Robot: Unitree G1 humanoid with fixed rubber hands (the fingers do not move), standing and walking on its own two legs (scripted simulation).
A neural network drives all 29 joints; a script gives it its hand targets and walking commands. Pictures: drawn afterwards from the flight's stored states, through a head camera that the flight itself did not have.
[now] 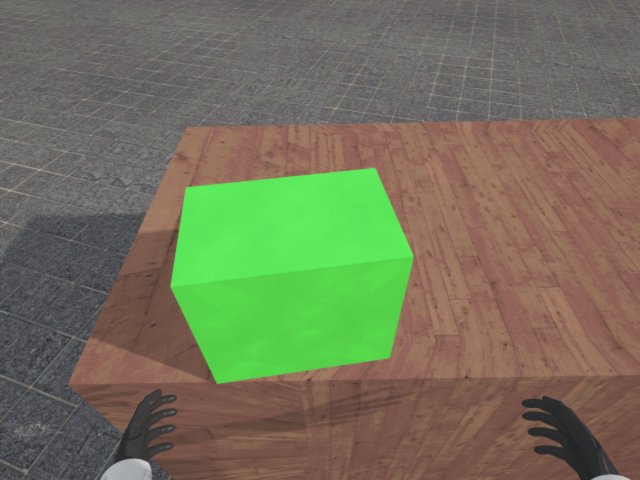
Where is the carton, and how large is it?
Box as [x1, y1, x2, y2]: [170, 168, 413, 383]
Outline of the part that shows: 374,168 186,187 170,286 217,383 389,357 413,256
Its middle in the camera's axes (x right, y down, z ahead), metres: -0.04 +0.05 +0.58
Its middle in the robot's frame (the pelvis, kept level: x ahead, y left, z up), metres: +0.42 +0.06 +0.02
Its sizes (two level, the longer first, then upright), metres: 0.276 0.180 0.245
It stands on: a pedestal, 0.67 m high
